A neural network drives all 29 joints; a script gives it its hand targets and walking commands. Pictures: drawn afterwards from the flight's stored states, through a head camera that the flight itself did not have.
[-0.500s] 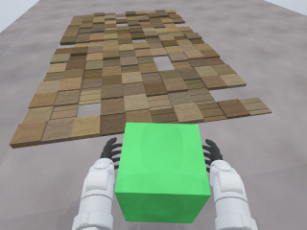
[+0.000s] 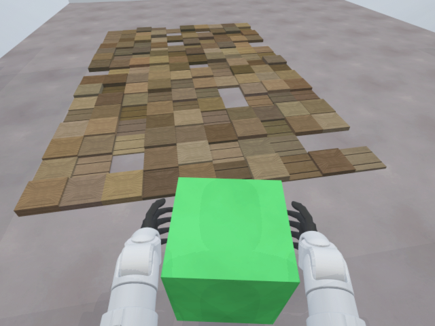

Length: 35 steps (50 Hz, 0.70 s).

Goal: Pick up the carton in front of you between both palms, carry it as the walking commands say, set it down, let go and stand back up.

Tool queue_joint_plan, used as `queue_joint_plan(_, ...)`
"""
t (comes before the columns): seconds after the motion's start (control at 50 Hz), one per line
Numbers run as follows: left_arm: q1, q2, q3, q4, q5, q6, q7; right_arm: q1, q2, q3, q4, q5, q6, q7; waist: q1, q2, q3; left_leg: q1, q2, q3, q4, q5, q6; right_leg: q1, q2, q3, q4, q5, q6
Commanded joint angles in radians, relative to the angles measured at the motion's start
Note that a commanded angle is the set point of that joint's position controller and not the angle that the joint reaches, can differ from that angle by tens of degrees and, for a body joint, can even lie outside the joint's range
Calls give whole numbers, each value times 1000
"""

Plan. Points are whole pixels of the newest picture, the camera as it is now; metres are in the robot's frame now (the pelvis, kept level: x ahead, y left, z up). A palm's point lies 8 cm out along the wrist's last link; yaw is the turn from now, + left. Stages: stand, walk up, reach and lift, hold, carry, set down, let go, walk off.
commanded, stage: hold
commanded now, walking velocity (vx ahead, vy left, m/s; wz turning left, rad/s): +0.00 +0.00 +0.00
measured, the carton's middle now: (227, 253) +0.29 +0.00 -0.03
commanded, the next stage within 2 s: carry in 1.40 s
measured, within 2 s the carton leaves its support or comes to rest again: neither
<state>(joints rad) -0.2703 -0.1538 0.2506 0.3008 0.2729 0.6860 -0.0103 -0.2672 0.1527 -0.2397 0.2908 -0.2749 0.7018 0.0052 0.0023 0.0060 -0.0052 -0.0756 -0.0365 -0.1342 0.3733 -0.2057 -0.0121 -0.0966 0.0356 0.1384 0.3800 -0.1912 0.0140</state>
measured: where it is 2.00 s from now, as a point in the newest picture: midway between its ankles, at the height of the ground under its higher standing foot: outside the picture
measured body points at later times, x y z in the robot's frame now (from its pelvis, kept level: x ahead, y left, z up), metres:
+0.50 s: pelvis -0.01 +0.00 +0.00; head -0.06 +0.00 +0.45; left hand +0.29 +0.15 +0.04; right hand +0.29 -0.15 +0.04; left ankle +0.01 +0.13 -0.75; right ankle +0.02 -0.13 -0.75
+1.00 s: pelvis +0.00 +0.00 +0.00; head -0.05 +0.00 +0.45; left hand +0.29 +0.15 +0.04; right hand +0.29 -0.15 +0.04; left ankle +0.01 +0.13 -0.75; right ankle +0.02 -0.13 -0.75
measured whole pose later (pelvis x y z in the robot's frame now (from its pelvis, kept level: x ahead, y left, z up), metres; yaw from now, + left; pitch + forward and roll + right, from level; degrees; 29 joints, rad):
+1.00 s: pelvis +0.00 +0.00 +0.00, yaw +0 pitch -7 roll +0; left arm -0.27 -0.15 0.23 0.23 0.27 0.77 -0.01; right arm -0.27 0.15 -0.22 0.22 -0.28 0.78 0.01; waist 0.00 0.01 0.02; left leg -0.03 -0.03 -0.13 0.35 -0.19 -0.01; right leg -0.05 0.03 0.13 0.36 -0.18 0.01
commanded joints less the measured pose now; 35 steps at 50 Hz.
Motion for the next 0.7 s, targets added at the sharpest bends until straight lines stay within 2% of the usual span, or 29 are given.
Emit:
queue_joint_plan(0.0, -457, -951, -561, -22, -256, -3, -233, -488, 928, 574, -61, 269, -23, 230, 5, 2, -241, 61, -66, 62, -46, 202, -4, 76, 56, -63, -50, 196, 7)
queue_joint_plan(0.02, -479, -962, -581, -64, -265, 2, -227, -500, 909, 576, -62, 262, -16, 233, 8, -1, -243, 43, -62, 58, -49, 232, -7, 99, 59, -69, -45, 216, 4)
queue_joint_plan(0.06, -452, -955, -614, -95, -284, 21, -226, -466, 921, 596, -103, 275, 5, 229, -9, -13, -246, 78, -63, 56, -61, 235, -8, 90, 69, -72, -58, 207, 10)
queue_joint_plan(0.08, -451, -928, -605, -105, -275, 31, -224, -478, 915, 601, -127, 283, 11, 227, -2, -5, -245, 73, -64, 63, -68, 230, -10, 100, 65, -65, -60, 227, 13)
queue_joint_plan(0.1, -414, -943, -603, -108, -278, 42, -223, -440, 894, 590, -117, 270, 23, 225, -14, 12, -225, 61, -63, 54, -66, 227, -12, 114, 56, -60, -69, 217, 1)
queue_joint_plan(0.12, -442, -941, -598, -103, -273, 47, -222, -467, 892, 576, -110, 262, 26, 227, -15, -15, -217, 81, -60, 51, -67, 215, -12, 93, 67, -68, -67, 185, 4)
queue_joint_plan(0.14, -431, -919, -578, -84, -265, 54, -221, -457, 884, 556, -92, 256, 36, 227, -9, -15, -187, 77, -59, 57, -77, 184, -6, 68, 66, -77, -75, 145, 6)
queue_joint_plan(0.16, -442, -920, -569, -64, -262, 55, -225, -459, 880, 554, -67, 261, 37, 227, -2, 14, -172, 47, -63, 62, -74, 139, -8, 92, 57, -70, -79, 121, 0)
queue_joint_plan(0.18, -467, -909, -561, -73, -254, 51, -225, -484, 889, 548, -70, 245, 37, 233, 0, -14, -144, 37, -55, 61, -84, 111, -1, 68, 63, -81, -75, 95, 3)
queue_joint_plan(0.2, -477, -920, -571, -79, -260, 53, -226, -480, 891, 550, -72, 250, 34, 237, -14, 2, -160, 46, -60, 68, -82, 119, -10, 78, 58, -75, -81, 107, 0)
queue_joint_plan(0.26, -513, -932, -552, -59, -254, 49, -234, -549, 914, 559, -65, 262, 30, 248, 5, 0, -171, 34, -57, 67, -79, 68, 0, 69, 59, -78, -70, 56, 4)
queue_joint_plan(0.28, -510, -934, -556, -60, -251, 51, -232, -551, 913, 569, -77, 268, 28, 252, 9, 6, -165, 19, -57, 69, -84, 69, 1, 74, 56, -77, -66, 74, 2)
queue_joint_plan(0.3, -513, -952, -550, -48, -257, 48, -232, -546, 904, 562, -59, 264, 31, 252, -3, 5, -176, 27, -56, 68, -71, 86, -5, 84, 51, -72, -69, 74, 1)
queue_joint_plan(0.32, -510, -936, -552, -51, -254, 50, -233, -544, 903, 545, -43, 255, 36, 251, 3, -18, -171, 58, -55, 68, -72, 93, 1, 47, 59, -82, -70, 58, 6)
queue_joint_plan(0.34, -539, -940, -544, -32, -251, 51, -234, -568, 898, 543, -49, 252, 31, 249, -11, 9, -171, 46, -54, 72, -68, 66, -2, 57, 53, -75, -68, 52, -2)
queue_joint_plan(0.36, -533, -940, -541, -39, -246, 49, -236, -566, 903, 548, -55, 250, 31, 249, 5, -4, -164, 35, -54, 70, -77, 58, 1, 57, 60, -80, -66, 48, 1)
queue_joint_plan(0.4, -566, -940, -550, -52, -254, 47, -241, -555, 913, 539, -41, 241, 30, 250, -18, 6, -167, 48, -52, 76, -71, 35, -4, 38, 51, -73, -72, 25, -5)
queue_joint_plan(0.44, -536, -941, -521, -24, -247, 52, -242, -566, 906, 534, -47, 242, 31, 250, -4, -6, -167, 17, -51, 72, -77, 19, -5, 71, 55, -80, -69, 8, -1)
queue_joint_plan(0.5, -542, -953, -534, -24, -248, 47, -242, -589, 919, 551, -56, 259, 31, 251, 7, 1, -167, 1, -52, 75, -71, 31, 0, 87, 53, -77, -65, 24, 1)
queue_joint_plan(0.54, -561, -928, -524, -17, -242, 50, -239, -572, 903, 529, -19, 241, 34, 249, -1, 1, -174, 35, -53, 75, -77, 56, 3, 68, 53, -75, -64, 55, 4)
queue_joint_plan(0.56, -531, -941, -537, -33, -249, 49, -241, -553, 912, 544, -40, 250, 34, 247, 0, -7, -182, 42, -57, 76, -66, 79, -1, 72, 51, -72, -74, 59, 2)
queue_joint_plan(0.58, -531, -946, -550, -44, -249, 51, -240, -550, 918, 543, -52, 250, 29, 245, -13, 0, -181, 46, -57, 72, -67, 110, -5, 72, 51, -69, -71, 98, 1)
queue_joint_plan(0.6, -531, -934, -537, -37, -245, 50, -239, -556, 919, 548, -47, 257, 31, 243, 16, -19, -198, 57, -60, 73, -58, 122, 1, 84, 49, -74, -66, 100, 7)
queue_joint_plan(0.62, -514, -930, -530, -33, -247, 51, -241, -545, 913, 551, -59, 261, 32, 240, 1, -4, -190, 33, -64, 81, -66, 109, -4, 102, 49, -71, -71, 108, 5)
queue_joint_plan(0.64, -517, -928, -532, -42, -241, 48, -239, -562, 909, 549, -72, 253, 32, 240, 10, -25, -192, 54, -57, 75, -63, 112, 4, 80, 55, -79, -66, 88, 11)
queue_joint_plan(0.66, -511, -935, -541, -49, -251, 50, -239, -545, 907, 557, -79, 258, 33, 240, 0, -11, -201, 51, -57, 70, -72, 116, 0, 101, 52, -73, -68, 114, 6)
queue_joint_plan(0.68, -497, -918, -549, -57, -251, 51, -237, -527, 911, 553, -81, 256, 35, 239, -7, -27, -187, 46, -57, 73, -73, 132, -1, 97, 62, -77, -65, 128, 10)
